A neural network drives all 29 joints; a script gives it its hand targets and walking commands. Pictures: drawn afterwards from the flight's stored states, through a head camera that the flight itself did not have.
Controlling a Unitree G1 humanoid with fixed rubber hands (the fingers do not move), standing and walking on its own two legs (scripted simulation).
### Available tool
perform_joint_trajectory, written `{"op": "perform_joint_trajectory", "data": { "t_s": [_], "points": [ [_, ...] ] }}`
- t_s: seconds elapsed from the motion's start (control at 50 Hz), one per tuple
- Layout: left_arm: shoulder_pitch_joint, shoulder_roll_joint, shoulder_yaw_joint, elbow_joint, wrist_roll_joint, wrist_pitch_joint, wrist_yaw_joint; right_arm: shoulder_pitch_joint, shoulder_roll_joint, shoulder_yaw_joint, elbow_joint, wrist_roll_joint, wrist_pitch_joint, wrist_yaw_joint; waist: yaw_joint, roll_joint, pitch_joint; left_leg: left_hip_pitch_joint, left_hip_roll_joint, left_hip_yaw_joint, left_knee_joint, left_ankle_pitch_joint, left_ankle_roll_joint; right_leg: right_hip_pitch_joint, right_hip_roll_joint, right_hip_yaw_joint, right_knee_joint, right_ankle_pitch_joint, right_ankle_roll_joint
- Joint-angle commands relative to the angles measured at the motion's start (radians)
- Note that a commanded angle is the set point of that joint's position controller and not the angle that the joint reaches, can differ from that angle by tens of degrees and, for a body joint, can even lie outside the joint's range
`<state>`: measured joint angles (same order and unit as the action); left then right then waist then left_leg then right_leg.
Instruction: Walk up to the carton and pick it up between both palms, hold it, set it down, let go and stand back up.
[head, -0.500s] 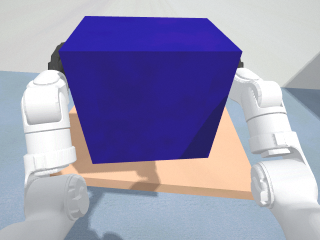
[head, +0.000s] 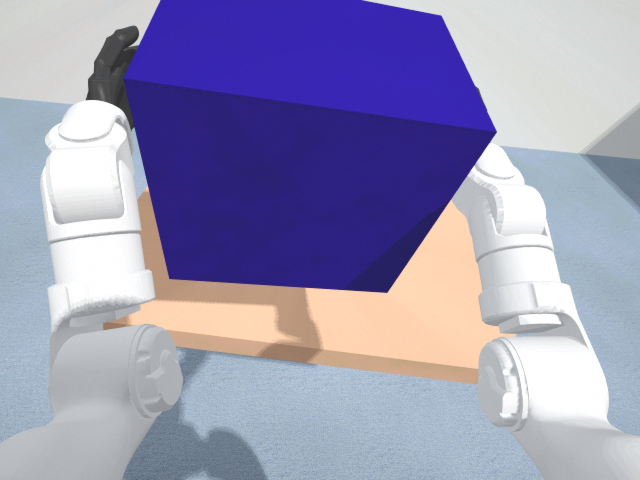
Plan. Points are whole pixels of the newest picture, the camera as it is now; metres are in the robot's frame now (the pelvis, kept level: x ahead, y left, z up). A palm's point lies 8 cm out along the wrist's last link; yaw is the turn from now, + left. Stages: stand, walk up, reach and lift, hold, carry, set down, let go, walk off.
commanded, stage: set down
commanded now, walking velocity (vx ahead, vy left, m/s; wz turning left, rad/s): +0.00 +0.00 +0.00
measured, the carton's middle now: (298, 153) +0.41 +0.02 +0.25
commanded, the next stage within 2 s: none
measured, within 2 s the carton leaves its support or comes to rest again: neither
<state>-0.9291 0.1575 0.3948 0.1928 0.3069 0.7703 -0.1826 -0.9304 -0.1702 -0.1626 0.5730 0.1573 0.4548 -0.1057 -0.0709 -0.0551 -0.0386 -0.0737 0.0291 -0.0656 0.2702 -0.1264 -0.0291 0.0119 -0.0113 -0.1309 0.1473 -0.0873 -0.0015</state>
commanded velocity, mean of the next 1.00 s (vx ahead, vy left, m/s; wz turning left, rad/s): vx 0.00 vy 0.00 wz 0.00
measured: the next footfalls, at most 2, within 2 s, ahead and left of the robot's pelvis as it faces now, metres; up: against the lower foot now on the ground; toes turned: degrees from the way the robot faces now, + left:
none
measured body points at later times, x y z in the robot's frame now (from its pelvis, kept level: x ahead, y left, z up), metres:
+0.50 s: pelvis +0.01 +0.00 +0.00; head -0.01 +0.03 +0.45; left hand +0.42 +0.17 +0.25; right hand +0.40 -0.20 +0.22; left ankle +0.02 +0.13 -0.75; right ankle +0.00 -0.12 -0.75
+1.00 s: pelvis +0.02 +0.00 +0.00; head +0.00 +0.03 +0.45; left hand +0.44 +0.17 +0.21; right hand +0.41 -0.20 +0.19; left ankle +0.02 +0.14 -0.75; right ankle +0.00 -0.12 -0.75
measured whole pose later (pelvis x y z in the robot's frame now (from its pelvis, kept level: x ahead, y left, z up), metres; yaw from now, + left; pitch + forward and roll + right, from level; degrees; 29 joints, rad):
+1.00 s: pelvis +0.02 +0.00 +0.00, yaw +1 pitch -1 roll -1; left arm -0.76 0.10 0.28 0.32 0.22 0.52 -0.06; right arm -0.73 -0.14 -0.20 0.63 0.02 0.21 -0.06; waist -0.10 -0.04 -0.02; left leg -0.13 0.02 -0.08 0.30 -0.16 -0.03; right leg -0.01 -0.01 -0.15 0.13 -0.10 0.01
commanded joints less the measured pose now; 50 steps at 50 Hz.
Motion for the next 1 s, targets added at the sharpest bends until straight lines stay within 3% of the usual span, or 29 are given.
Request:
{"op": "perform_joint_trajectory", "data": {
  "t_s": [0.0,0.12,0.16,0.18,0.26,0.3,0.36,0.4,0.42,0.5,0.54,0.6,0.7,0.74,0.88,0.98],
  "points": [
    [-0.343,-0.315,-0.343,-0.160,-0.177,-0.123,-0.151,-0.490,0.204,0.180,-0.355,0.032,-0.126,0.046,-0.050,0.061,-0.385,0.087,-0.092,0.079,-0.007,0.286,-0.027,0.262,0.059,0.008,0.018,0.250,0.007],
    [-0.290,-0.413,-0.520,-0.416,-0.218,-0.173,-0.077,-0.447,0.252,0.313,-0.564,0.046,-0.236,0.042,-0.056,0.121,-0.555,0.236,-0.088,0.054,0.075,0.632,-0.064,0.296,0.079,-0.005,0.057,0.489,-0.002],
    [-0.276,-0.420,-0.570,-0.467,-0.229,-0.182,-0.037,-0.444,0.243,0.330,-0.608,0.044,-0.272,0.050,-0.055,0.147,-0.550,0.246,-0.080,0.047,0.105,0.703,-0.076,0.287,0.086,-0.009,0.062,0.494,-0.004],
    [-0.275,-0.415,-0.578,-0.460,-0.231,-0.182,-0.023,-0.441,0.234,0.339,-0.593,0.044,-0.276,0.057,-0.052,0.142,-0.521,0.243,-0.076,0.046,0.100,0.689,-0.075,0.281,0.084,-0.006,0.055,0.472,-0.004],
    [-0.276,-0.354,-0.563,-0.356,-0.242,-0.154,0.002,-0.452,0.211,0.310,-0.482,0.045,-0.272,0.088,-0.033,0.111,-0.332,0.145,-0.071,0.060,0.041,0.353,-0.068,0.202,0.075,-0.018,0.035,0.212,0.003],
    [-0.290,-0.357,-0.529,-0.305,-0.232,-0.147,0.013,-0.486,0.205,0.298,-0.452,0.047,-0.272,0.096,-0.007,0.108,-0.318,0.091,-0.072,0.068,0.024,0.270,-0.054,0.216,0.067,-0.007,0.038,0.185,0.002],
    [-0.294,-0.345,-0.468,-0.220,-0.221,-0.147,0.009,-0.509,0.227,0.299,-0.410,0.026,-0.269,0.098,0.016,0.041,-0.359,0.046,-0.077,0.072,0.009,0.265,-0.028,0.259,0.056,-0.001,0.061,0.260,0.023],
    [-0.304,-0.334,-0.433,-0.181,-0.206,-0.156,-0.001,-0.519,0.228,0.272,-0.381,0.020,-0.262,0.099,0.021,0.025,-0.365,0.033,-0.081,0.071,0.000,0.260,-0.020,0.279,0.061,0.003,0.066,0.279,0.030],
    [-0.309,-0.346,-0.435,-0.173,-0.205,-0.160,-0.006,-0.514,0.236,0.266,-0.377,0.010,-0.264,0.100,0.017,0.038,-0.372,0.038,-0.084,0.069,0.003,0.265,-0.020,0.282,0.058,0.004,0.063,0.289,0.026],
    [-0.292,-0.332,-0.381,-0.091,-0.182,-0.173,-0.036,-0.479,0.247,0.235,-0.327,-0.017,-0.250,0.096,0.006,0.004,-0.379,0.033,-0.096,0.061,-0.007,0.246,-0.006,0.295,0.050,0.002,0.068,0.331,0.044],
    [-0.327,-0.330,-0.373,-0.078,-0.175,-0.183,-0.047,-0.478,0.240,0.199,-0.290,-0.039,-0.242,0.098,-0.009,0.027,-0.327,0.020,-0.091,0.063,-0.016,0.197,-0.013,0.255,0.051,-0.007,0.050,0.253,0.030],
    [-0.339,-0.355,-0.409,-0.082,-0.191,-0.212,-0.046,-0.464,0.233,0.166,-0.290,-0.058,-0.272,0.104,-0.034,0.092,-0.355,0.034,-0.093,0.066,-0.003,0.210,-0.035,0.205,0.056,-0.011,0.046,0.232,0.021],
    [-0.348,-0.364,-0.425,-0.037,-0.198,-0.249,-0.045,-0.465,0.231,0.155,-0.257,-0.089,-0.283,0.114,-0.060,0.088,-0.364,0.074,-0.085,0.058,0.016,0.243,-0.044,0.169,0.061,-0.030,0.038,0.219,0.017],
    [-0.372,-0.377,-0.453,-0.068,-0.221,-0.267,-0.041,-0.483,0.244,0.166,-0.284,-0.086,-0.299,0.115,-0.069,0.093,-0.396,0.071,-0.084,0.052,0.033,0.283,-0.050,0.169,0.065,-0.027,0.042,0.255,0.011],
    [-0.379,-0.411,-0.483,-0.073,-0.214,-0.309,-0.009,-0.488,0.260,0.180,-0.266,-0.106,-0.344,0.137,-0.047,0.121,-0.477,0.090,-0.076,0.045,0.046,0.355,-0.063,0.184,0.072,-0.033,0.048,0.294,0.008],
    [-0.364,-0.383,-0.425,0.028,-0.191,-0.300,-0.009,-0.508,0.276,0.171,-0.216,-0.111,-0.336,0.150,-0.023,0.072,-0.395,-0.005,-0.082,0.050,0.008,0.207,-0.035,0.205,0.060,-0.026,0.054,0.240,0.021]
  ]
}}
